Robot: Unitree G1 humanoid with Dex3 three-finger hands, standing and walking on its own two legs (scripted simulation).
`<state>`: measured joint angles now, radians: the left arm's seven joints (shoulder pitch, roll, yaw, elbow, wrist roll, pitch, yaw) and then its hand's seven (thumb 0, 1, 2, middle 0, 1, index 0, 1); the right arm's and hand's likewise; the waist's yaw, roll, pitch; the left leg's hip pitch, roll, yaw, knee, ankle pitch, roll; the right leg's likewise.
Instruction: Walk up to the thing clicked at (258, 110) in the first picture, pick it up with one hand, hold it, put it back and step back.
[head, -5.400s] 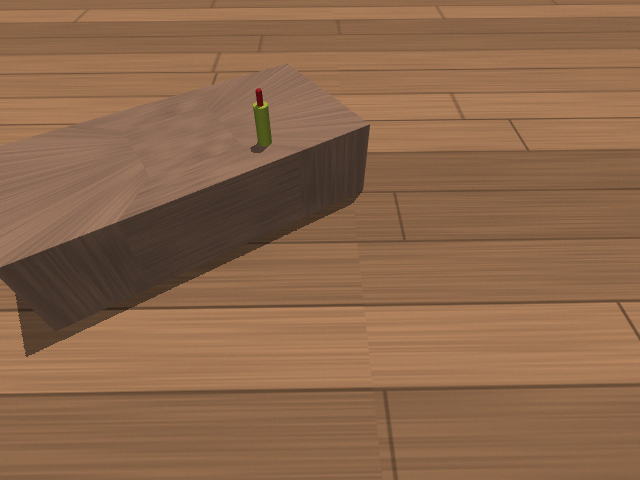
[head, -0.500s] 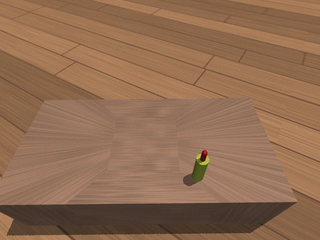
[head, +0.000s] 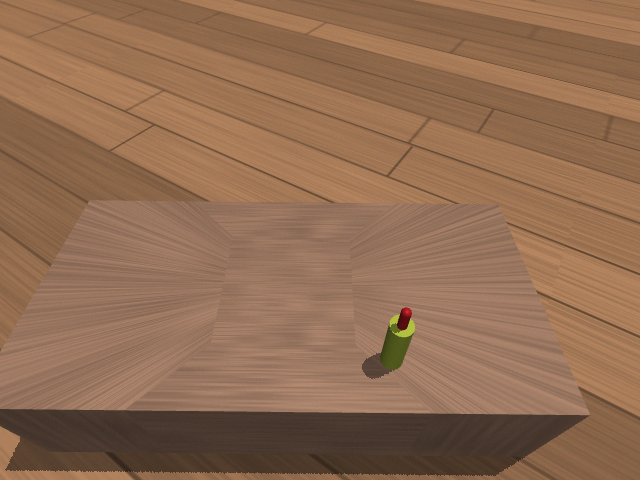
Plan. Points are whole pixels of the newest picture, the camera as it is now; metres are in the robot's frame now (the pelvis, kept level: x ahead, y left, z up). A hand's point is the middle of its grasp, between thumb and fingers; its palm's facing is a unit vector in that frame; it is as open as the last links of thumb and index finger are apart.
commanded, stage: stand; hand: right
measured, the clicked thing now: (398, 336) +0.47 -0.17 -0.31
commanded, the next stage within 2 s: go down in 1.70 s
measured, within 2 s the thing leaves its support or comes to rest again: neither
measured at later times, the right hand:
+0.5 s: hand out of the picture +0.07 -0.26 -0.16, palm faces -0.03 +0.94 -0.34, open 7.4 cm
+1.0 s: hand out of the picture +0.07 -0.26 -0.16, palm faces -0.04 +0.94 -0.34, open 7.4 cm
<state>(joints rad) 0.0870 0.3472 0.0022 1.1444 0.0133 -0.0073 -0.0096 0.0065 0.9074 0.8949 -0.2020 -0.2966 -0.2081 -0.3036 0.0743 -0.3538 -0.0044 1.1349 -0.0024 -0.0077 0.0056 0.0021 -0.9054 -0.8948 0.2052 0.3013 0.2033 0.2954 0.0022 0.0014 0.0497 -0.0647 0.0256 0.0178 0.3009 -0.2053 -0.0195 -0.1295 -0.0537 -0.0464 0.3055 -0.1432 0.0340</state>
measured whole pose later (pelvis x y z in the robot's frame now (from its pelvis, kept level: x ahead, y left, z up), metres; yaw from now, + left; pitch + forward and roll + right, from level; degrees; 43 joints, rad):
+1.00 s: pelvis +0.00 -0.01 +0.00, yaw +0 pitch -2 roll +0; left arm 0.10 0.35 0.00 1.14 0.01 -0.01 -0.01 0.01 0.91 0.90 -0.20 -0.30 -0.21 -0.30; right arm 0.11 -0.36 0.01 1.13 -0.01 -0.01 0.00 0.00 -0.91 -0.89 0.21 0.30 0.20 0.30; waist 0.00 0.01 0.04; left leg -0.07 0.04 0.01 0.30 -0.20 -0.03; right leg -0.13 -0.05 -0.05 0.31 -0.15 0.02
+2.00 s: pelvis -0.01 -0.01 -0.01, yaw -1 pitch +3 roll +0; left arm 0.20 0.28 0.03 0.84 -0.03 -0.02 0.03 0.01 0.92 0.91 -0.21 -0.30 -0.22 -0.31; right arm -0.06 -0.33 -0.14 1.06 -0.07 0.00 0.03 0.00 -0.61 -0.60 0.11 0.14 0.10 0.13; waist 0.01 0.00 0.05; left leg -0.27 0.03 0.03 0.48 -0.27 -0.02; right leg -0.34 -0.05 -0.03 0.49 -0.20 0.02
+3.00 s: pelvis +0.01 -0.01 -0.06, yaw -2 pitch +11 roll +2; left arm 0.25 0.24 -0.01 0.60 -0.02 -0.16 0.13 0.01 0.90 0.89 -0.20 -0.29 -0.20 -0.30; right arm 0.31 -0.37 -0.16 0.28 -0.03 0.47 0.11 -0.01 0.54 -0.03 0.06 0.05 0.05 0.05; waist 0.03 -0.03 -0.11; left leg -0.55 0.03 0.07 0.85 -0.49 -0.03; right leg -0.67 -0.06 0.03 0.92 -0.44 0.02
